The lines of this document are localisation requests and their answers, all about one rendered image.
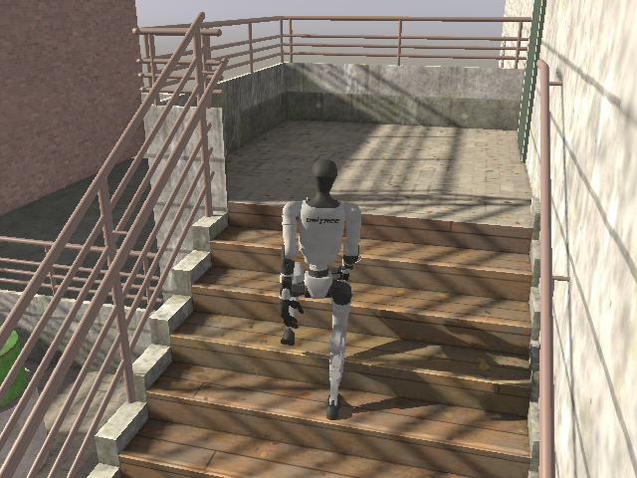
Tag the right robot hand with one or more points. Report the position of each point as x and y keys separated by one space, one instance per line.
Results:
x=338 y=271

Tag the robot right upper arm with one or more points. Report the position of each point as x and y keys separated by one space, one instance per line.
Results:
x=353 y=215

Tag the left robot forearm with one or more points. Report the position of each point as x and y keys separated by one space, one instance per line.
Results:
x=287 y=276

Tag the left robot hand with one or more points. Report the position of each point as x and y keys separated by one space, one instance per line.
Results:
x=284 y=312

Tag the right robot forearm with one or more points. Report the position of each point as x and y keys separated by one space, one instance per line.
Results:
x=348 y=262

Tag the left robot foot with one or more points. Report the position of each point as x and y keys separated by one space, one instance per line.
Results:
x=288 y=338

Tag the right robot foot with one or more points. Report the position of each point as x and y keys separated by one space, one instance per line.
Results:
x=332 y=411

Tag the robot left upper arm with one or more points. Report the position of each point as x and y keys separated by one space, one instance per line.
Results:
x=290 y=211

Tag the robot foot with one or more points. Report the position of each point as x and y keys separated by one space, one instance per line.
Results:
x=332 y=411
x=288 y=338

